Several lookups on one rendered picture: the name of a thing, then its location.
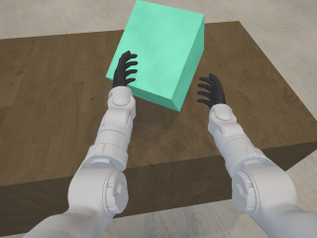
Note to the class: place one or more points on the pedestal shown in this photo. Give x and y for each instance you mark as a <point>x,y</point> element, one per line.
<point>54,93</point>

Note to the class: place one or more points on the carton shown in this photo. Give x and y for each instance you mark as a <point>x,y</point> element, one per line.
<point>169,43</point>

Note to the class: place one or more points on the robot left forearm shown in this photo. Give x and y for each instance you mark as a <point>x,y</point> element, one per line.
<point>114,134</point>

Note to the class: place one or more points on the robot left upper arm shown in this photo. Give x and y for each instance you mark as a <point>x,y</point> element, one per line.
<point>94,197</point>

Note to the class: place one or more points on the robot right upper arm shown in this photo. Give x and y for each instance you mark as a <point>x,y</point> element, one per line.
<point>267,194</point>

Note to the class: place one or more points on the robot right forearm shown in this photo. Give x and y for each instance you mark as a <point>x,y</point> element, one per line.
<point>233,144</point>

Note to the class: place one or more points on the robot right hand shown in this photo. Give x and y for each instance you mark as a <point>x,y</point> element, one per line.
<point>216,96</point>

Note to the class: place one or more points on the robot left hand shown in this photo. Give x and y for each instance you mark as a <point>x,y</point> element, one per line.
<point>120,74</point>

